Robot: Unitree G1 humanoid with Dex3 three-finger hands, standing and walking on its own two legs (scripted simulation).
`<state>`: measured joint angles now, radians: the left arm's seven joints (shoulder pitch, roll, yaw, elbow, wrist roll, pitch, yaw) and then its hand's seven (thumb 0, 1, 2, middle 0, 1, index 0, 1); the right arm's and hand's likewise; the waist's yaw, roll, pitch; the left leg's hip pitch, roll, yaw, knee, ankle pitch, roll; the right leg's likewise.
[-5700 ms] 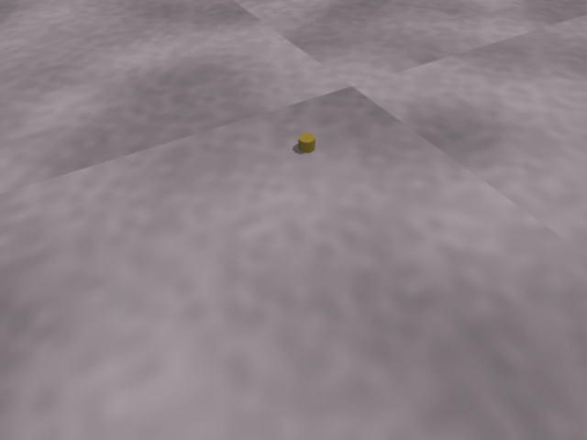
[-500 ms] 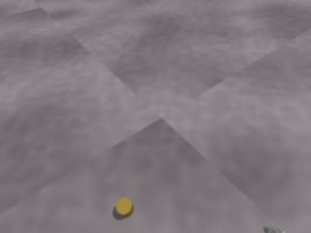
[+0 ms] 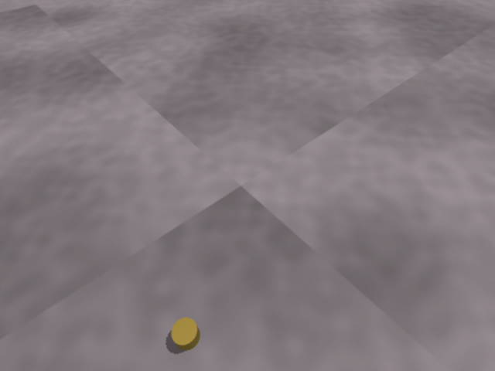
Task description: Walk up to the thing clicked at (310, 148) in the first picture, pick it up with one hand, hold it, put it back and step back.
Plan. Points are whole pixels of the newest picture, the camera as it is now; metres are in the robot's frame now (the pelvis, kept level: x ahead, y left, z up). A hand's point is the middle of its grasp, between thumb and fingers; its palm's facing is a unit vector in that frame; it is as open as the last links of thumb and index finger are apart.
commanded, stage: walk up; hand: left
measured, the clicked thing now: (186, 333) +0.40 +0.28 -0.74
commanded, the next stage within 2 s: stand in 0.46 s
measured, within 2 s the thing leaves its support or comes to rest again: neither
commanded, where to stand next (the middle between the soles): +0.04 -0.01 m, yaw +0 degrees
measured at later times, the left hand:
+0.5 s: hand out of the picture +0.09 +0.26 -0.16, palm faces -0.02 -0.94 -0.33, open 7.4 cm
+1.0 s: hand out of the picture +0.07 +0.26 -0.16, palm faces -0.01 -0.94 -0.34, open 7.4 cm
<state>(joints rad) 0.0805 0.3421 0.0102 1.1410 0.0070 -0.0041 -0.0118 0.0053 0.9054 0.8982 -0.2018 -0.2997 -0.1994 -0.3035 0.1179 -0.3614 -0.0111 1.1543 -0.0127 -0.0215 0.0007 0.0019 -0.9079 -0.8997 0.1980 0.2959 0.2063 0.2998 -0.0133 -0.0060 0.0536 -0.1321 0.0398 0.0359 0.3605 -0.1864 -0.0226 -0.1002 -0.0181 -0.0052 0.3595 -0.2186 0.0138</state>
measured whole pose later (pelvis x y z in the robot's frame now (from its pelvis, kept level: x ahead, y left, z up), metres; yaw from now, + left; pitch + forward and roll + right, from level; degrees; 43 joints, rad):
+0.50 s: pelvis +0.01 +0.01 +0.00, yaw +0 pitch -2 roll +0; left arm 0.09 0.35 0.01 1.14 0.01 0.00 -0.01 0.01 0.91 0.90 -0.20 -0.30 -0.20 -0.30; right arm 0.09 -0.35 -0.01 1.14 -0.01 -0.02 0.00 0.00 -0.91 -0.90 0.20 0.30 0.21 0.30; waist 0.00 0.00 0.05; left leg -0.11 0.03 0.05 0.34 -0.19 -0.02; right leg -0.08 -0.03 0.01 0.34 -0.22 0.02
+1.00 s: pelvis -0.01 +0.00 +0.00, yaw +0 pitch -2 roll +0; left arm 0.11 0.35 0.00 1.14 0.01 -0.01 0.00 0.01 0.91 0.90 -0.20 -0.30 -0.20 -0.30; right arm 0.08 -0.35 0.00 1.15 -0.01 -0.01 0.01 0.00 -0.91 -0.90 0.20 0.30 0.21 0.30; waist 0.00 0.00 0.05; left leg -0.12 0.03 0.03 0.31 -0.15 -0.02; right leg -0.08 -0.02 -0.01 0.30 -0.18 0.02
